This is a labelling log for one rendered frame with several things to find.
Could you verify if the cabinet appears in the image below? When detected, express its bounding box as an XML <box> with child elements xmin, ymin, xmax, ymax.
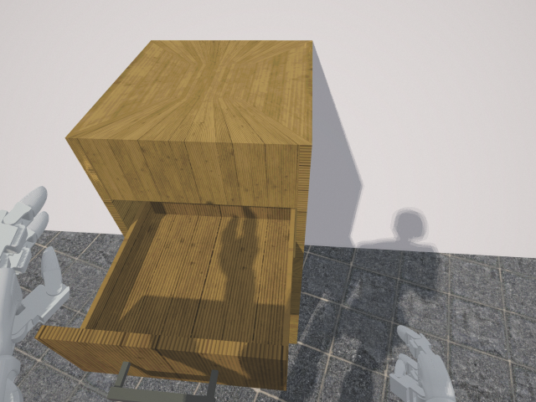
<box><xmin>65</xmin><ymin>40</ymin><xmax>312</xmax><ymax>344</ymax></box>

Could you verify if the drawer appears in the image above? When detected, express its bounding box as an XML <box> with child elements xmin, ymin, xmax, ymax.
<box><xmin>34</xmin><ymin>201</ymin><xmax>296</xmax><ymax>391</ymax></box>

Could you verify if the handle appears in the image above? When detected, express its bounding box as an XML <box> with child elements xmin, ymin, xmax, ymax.
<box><xmin>107</xmin><ymin>361</ymin><xmax>219</xmax><ymax>402</ymax></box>

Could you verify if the left robot forearm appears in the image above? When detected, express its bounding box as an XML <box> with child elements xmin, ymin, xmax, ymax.
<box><xmin>0</xmin><ymin>355</ymin><xmax>23</xmax><ymax>402</ymax></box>

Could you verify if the robot left hand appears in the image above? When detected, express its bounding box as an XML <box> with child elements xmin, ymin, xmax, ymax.
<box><xmin>0</xmin><ymin>186</ymin><xmax>70</xmax><ymax>356</ymax></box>

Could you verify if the robot right hand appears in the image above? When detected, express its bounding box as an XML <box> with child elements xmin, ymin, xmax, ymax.
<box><xmin>389</xmin><ymin>325</ymin><xmax>456</xmax><ymax>402</ymax></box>

